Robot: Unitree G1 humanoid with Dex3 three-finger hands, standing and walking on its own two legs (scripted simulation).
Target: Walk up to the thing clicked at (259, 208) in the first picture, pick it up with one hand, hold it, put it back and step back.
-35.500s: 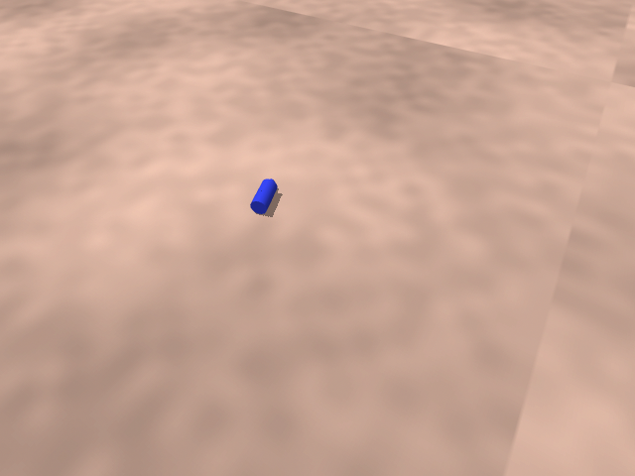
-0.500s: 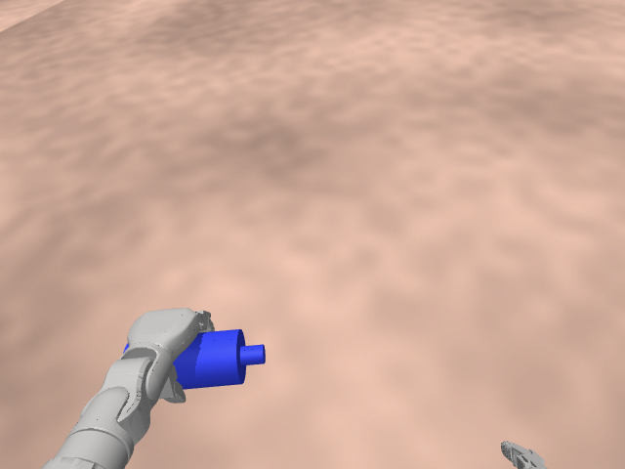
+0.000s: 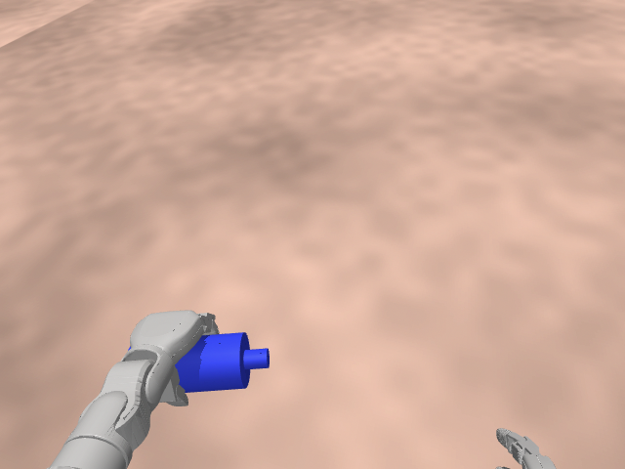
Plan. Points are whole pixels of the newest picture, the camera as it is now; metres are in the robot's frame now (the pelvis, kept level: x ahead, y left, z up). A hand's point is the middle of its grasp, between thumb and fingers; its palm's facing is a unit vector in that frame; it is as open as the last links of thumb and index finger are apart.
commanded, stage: hold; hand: left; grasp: from above
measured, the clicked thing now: (202, 362) +0.29 +0.20 -0.05
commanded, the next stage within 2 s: crouch in 0.46 s
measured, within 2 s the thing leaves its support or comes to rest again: neither
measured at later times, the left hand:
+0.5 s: hand (180, 361) +0.29 +0.22 -0.04, palm faces -0.45 -0.07 -0.89, open 10.6 cm
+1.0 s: hand (195, 387) +0.29 +0.23 -0.13, palm faces -0.46 -0.01 -0.89, open 10.5 cm
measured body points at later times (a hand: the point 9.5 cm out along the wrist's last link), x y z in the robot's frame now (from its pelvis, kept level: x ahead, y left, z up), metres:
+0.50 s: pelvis +0.01 +0.00 +0.00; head +0.02 -0.02 +0.45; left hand +0.31 +0.22 +0.02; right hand +0.16 -0.25 -0.12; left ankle +0.01 +0.13 -0.73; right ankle +0.02 -0.14 -0.73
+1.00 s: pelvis +0.00 +0.00 -0.03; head +0.06 +0.00 +0.42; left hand +0.31 +0.23 -0.08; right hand +0.13 -0.27 -0.15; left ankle +0.01 +0.13 -0.73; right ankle +0.02 -0.14 -0.73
